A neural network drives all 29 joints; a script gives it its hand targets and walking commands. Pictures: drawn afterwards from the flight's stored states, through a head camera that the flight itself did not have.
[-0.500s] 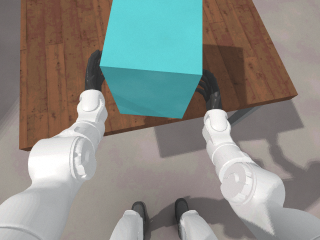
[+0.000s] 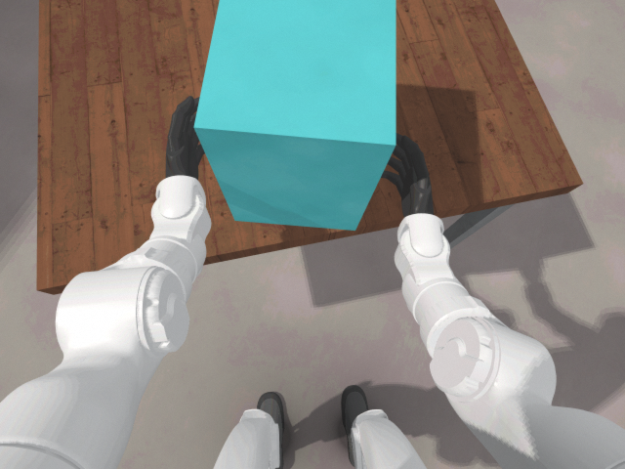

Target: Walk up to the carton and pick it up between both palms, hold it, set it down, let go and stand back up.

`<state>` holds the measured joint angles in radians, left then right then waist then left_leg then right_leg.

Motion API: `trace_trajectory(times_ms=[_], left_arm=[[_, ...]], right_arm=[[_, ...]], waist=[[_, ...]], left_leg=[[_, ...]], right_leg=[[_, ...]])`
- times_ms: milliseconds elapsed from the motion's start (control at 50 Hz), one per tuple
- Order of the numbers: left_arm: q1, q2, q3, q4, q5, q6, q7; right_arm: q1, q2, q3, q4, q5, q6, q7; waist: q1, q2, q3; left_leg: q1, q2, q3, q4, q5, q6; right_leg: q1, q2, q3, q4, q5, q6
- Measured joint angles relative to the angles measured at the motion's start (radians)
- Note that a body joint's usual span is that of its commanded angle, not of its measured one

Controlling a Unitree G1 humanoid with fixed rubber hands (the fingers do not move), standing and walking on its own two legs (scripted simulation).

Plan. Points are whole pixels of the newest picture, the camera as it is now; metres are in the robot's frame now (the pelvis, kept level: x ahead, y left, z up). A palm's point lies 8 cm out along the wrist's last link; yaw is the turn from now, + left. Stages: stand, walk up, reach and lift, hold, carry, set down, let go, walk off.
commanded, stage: reach and lift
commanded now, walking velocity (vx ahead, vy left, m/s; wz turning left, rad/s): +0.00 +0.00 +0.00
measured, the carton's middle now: (303, 107) +0.58 +0.02 -0.04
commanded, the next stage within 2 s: none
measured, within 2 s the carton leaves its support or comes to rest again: neither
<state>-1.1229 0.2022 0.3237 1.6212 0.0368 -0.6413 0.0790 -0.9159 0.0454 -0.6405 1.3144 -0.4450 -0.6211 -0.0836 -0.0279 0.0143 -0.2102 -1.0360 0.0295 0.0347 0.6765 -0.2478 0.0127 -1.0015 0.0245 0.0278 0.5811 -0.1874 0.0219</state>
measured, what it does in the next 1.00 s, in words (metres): stands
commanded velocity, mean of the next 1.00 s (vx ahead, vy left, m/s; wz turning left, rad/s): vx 0.00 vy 0.00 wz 0.00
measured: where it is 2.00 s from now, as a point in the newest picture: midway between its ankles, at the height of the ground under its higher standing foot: (314, 444)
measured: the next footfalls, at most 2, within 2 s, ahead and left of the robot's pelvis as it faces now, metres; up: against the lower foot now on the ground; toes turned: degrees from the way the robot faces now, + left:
none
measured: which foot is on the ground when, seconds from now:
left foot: down 0.00-1.00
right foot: down 0.00-1.00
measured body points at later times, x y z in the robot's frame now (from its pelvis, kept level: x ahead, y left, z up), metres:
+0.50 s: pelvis +0.00 +0.00 +0.00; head +0.19 +0.02 +0.41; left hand +0.48 +0.17 -0.02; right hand +0.45 -0.12 -0.03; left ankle +0.01 +0.10 -0.70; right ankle +0.02 -0.14 -0.70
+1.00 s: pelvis +0.00 +0.00 +0.00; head +0.19 +0.02 +0.41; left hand +0.48 +0.17 -0.02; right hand +0.44 -0.12 -0.03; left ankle +0.01 +0.10 -0.70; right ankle +0.02 -0.14 -0.70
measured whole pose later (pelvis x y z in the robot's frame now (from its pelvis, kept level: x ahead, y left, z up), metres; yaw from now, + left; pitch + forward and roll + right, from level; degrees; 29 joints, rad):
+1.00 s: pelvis +0.00 +0.00 +0.00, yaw +0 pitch +35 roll -3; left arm -1.12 0.19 0.32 1.65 0.04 -0.71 0.11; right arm -0.91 0.05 -0.64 1.33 -0.41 -0.66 -0.09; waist -0.03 0.01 -0.21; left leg -1.04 0.03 0.03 0.68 -0.25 0.02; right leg -1.00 0.02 0.03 0.58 -0.19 0.02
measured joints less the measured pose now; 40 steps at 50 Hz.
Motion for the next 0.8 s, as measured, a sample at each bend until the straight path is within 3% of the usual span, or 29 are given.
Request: trace_trajectory(times_ms=[800], left_arm=[[0.001,-0.006,0.0,0.009,0.0,-0.027,0.017]], right_arm=[[0.001,0.007,0.0,0.0,0.027,-0.006,0.0]], waist=[[0.0,0.0,0.004]], left_leg=[[0.0,0.0,0.0,0.0,0.0,0.003]], right_leg=[[0.0,0.0,0.0,0.0,0.0,0.0]])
